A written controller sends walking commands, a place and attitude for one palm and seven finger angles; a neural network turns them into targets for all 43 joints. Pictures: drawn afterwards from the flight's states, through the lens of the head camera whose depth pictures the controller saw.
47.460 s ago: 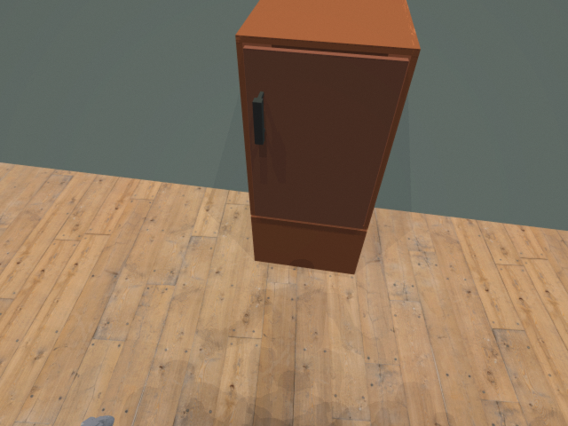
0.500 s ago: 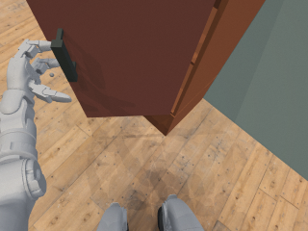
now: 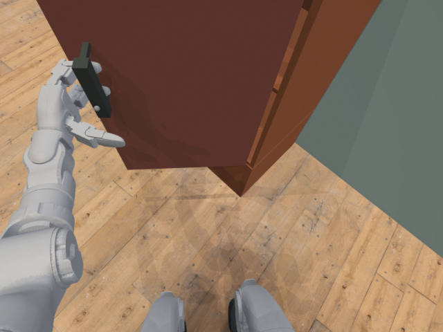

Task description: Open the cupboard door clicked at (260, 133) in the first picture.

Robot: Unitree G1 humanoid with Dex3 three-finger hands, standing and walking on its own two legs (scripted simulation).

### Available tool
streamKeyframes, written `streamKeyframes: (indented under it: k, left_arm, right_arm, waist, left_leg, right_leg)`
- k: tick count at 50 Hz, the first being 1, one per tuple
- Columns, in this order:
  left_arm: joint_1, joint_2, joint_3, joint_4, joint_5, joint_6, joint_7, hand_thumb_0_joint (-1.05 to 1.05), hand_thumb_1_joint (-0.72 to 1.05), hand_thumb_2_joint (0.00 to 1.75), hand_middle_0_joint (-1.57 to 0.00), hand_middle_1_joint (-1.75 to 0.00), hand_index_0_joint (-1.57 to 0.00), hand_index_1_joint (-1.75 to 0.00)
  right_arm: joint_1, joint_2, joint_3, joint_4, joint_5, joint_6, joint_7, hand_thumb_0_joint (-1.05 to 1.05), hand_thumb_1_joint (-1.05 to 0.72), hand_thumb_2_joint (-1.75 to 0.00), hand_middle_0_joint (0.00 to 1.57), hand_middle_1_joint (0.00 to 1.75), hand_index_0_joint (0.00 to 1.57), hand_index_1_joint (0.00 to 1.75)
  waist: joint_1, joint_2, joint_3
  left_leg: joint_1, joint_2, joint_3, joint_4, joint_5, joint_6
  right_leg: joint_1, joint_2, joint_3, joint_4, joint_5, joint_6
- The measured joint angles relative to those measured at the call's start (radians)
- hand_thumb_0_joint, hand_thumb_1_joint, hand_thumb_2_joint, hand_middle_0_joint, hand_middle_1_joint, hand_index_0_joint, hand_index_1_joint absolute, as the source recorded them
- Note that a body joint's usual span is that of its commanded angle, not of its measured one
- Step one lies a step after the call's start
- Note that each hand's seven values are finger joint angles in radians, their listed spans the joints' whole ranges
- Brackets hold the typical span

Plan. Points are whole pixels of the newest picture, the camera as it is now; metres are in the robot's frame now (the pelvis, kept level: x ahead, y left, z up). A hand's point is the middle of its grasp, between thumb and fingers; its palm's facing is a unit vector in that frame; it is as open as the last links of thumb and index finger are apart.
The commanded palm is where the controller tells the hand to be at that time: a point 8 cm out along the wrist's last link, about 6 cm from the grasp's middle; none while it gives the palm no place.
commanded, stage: slide the fingers in behind the handle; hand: left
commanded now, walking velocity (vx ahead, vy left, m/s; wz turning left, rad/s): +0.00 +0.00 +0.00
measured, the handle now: (95, 82) +0.55 +0.20 +0.06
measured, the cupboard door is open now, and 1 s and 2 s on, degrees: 48 49 67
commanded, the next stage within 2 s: close the thumb around the handle in 0.58 s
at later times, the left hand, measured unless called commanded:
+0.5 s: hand (103, 107) +0.50 +0.18 +0.06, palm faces +0.00 -1.00 -0.01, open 14.0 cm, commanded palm +0.47 +0.23 +0.06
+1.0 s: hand (97, 110) +0.49 +0.19 +0.06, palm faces +0.00 -1.00 +0.00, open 11.1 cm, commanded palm +0.46 +0.23 +0.06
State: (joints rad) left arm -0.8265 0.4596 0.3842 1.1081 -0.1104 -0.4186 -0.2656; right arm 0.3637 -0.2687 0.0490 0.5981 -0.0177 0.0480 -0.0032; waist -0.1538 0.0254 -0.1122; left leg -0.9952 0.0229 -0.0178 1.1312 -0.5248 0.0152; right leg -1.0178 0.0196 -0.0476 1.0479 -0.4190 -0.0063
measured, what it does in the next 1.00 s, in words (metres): stands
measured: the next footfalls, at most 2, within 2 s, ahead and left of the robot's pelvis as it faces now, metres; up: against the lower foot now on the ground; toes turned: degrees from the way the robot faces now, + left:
none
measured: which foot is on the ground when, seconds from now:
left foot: down 0.00-1.00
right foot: down 0.00-1.00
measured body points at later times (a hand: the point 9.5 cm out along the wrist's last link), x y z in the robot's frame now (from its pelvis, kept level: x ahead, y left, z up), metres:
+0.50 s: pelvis +0.00 +0.00 +0.00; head +0.13 +0.02 +0.43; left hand +0.49 +0.23 +0.06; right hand +0.02 -0.26 -0.11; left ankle +0.00 +0.11 -0.65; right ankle +0.04 -0.12 -0.65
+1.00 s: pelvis +0.00 +0.01 +0.00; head +0.13 +0.03 +0.43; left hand +0.48 +0.24 +0.06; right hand +0.04 -0.26 -0.11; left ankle +0.00 +0.11 -0.65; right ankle +0.04 -0.12 -0.65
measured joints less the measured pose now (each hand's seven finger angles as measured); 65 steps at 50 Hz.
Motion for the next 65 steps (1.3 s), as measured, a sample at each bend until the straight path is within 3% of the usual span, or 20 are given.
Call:
streamKeyframes:
  k: [25, 39, 47, 62, 65]
  left_arm:
    - [-0.018, -0.012, -0.004, 0.013, 0.014, -0.012, 0.032, -0.01, -0.50, 0.30, -0.30, -1.20, -0.30, -1.20]
    - [0.007, -0.013, -0.009, -0.008, 0.000, -0.010, 0.022, -0.01, -0.47, 0.31, -0.30, -1.20, -0.30, -1.20]
    - [0.032, -0.035, -0.014, -0.027, -0.008, -0.014, 0.020, -0.01, -0.21, 0.43, -0.30, -1.22, -0.32, -1.23]
    - [0.037, -0.055, -0.037, -0.031, -0.005, -0.026, 0.054, 0.01, 0.58, 0.76, -0.34, -1.30, -0.35, -1.30]
    - [0.033, -0.055, -0.039, -0.024, -0.002, -0.032, 0.045, 0.01, 0.61, 0.78, -0.32, -1.30, -0.33, -1.31]
  right_arm:
    - [0.006, -0.003, -0.004, 0.002, -0.005, -0.016, 0.001, 0.00, -0.91, -0.89, 0.20, 0.30, 0.20, 0.30]
    - [0.011, 0.002, -0.004, 0.003, -0.005, -0.010, 0.003, 0.00, -0.91, -0.89, 0.20, 0.30, 0.20, 0.30]
    - [0.005, 0.003, -0.008, 0.008, -0.003, -0.007, 0.005, 0.00, -0.91, -0.89, 0.20, 0.30, 0.20, 0.30]
    - [-0.003, 0.005, -0.012, 0.015, -0.006, -0.010, 0.008, 0.00, -0.91, -0.89, 0.20, 0.30, 0.20, 0.30]
    - [-0.003, 0.005, -0.010, 0.017, -0.006, -0.011, 0.006, 0.00, -0.91, -0.89, 0.20, 0.30, 0.20, 0.30]
  waist:
    - [-0.010, 0.001, -0.002]
    - [0.001, 0.002, -0.004]
    - [0.005, -0.001, -0.013]
    - [0.015, 0.004, -0.009]
    - [0.014, 0.004, -0.009]
  left_leg:
    - [-0.017, -0.002, 0.003, 0.007, 0.002, 0.001]
    - [-0.005, -0.004, 0.005, 0.001, -0.002, 0.006]
    - [0.014, -0.004, 0.006, -0.007, -0.003, 0.008]
    - [0.018, -0.009, 0.004, -0.007, 0.000, 0.008]
    - [0.016, -0.009, 0.004, -0.005, 0.000, 0.007]
  right_leg:
    - [-0.019, -0.002, 0.004, 0.010, 0.001, 0.001]
    - [-0.005, -0.003, 0.006, 0.000, 0.000, 0.006]
    - [0.015, -0.002, 0.007, -0.011, 0.000, 0.009]
    - [0.019, -0.008, 0.006, -0.007, -0.001, 0.009]
    - [0.016, -0.008, 0.006, -0.004, -0.001, 0.008]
